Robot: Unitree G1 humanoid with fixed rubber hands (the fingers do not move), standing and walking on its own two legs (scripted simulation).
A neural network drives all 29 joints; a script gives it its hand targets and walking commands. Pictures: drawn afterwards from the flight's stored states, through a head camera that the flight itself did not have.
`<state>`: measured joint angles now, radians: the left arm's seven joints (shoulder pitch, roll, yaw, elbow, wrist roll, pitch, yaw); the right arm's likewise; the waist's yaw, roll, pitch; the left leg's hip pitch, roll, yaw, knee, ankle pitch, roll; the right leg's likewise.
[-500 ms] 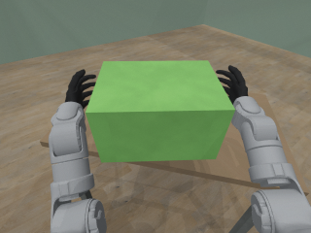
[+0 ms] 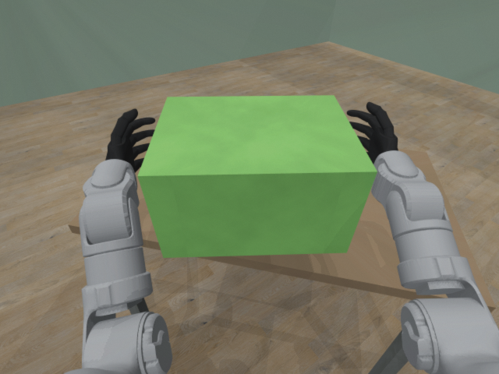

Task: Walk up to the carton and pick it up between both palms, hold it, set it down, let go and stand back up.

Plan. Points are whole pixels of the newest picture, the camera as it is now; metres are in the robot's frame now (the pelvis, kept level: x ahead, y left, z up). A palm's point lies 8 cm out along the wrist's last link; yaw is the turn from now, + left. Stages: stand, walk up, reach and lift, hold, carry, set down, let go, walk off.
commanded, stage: hold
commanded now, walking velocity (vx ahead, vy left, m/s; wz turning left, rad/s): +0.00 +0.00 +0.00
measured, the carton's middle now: (253, 171) +0.38 +0.01 +0.17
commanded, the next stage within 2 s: none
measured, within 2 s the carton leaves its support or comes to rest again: neither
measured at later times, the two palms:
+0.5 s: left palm (124, 161) +0.35 +0.20 +0.21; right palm (377, 154) +0.36 -0.18 +0.22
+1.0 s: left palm (127, 163) +0.34 +0.20 +0.21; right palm (379, 156) +0.36 -0.19 +0.21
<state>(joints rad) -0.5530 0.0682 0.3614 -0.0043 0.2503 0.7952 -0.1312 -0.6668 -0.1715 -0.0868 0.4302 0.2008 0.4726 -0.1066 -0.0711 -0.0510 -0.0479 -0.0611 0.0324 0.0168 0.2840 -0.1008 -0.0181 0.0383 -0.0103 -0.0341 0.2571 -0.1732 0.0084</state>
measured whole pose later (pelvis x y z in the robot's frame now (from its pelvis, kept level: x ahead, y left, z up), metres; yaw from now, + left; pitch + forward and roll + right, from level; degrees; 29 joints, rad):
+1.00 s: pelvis +0.00 +0.00 +0.00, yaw +0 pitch -6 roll +0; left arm -0.55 0.06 0.35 0.00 0.25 0.79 -0.11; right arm -0.67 -0.17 -0.10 0.45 0.20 0.44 -0.09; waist -0.07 -0.05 -0.04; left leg -0.07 0.03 0.02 0.28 -0.10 -0.01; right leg 0.03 -0.01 -0.03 0.25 -0.17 0.01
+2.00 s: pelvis +0.00 +0.00 +0.00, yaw +0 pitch -6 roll +0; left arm -0.55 0.07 0.35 0.01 0.24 0.77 -0.12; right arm -0.66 -0.16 -0.10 0.45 0.19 0.44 -0.10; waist -0.07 -0.05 -0.04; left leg -0.08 0.03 0.02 0.28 -0.10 -0.01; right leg 0.02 -0.01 -0.03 0.26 -0.17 0.01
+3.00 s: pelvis +0.00 +0.00 +0.00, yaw +0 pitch -6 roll +0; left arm -0.55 0.07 0.35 0.02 0.24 0.77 -0.12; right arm -0.66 -0.16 -0.10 0.45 0.19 0.44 -0.10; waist -0.07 -0.05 -0.05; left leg -0.07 0.03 0.01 0.28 -0.10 -0.02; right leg 0.03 -0.01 -0.04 0.26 -0.17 0.01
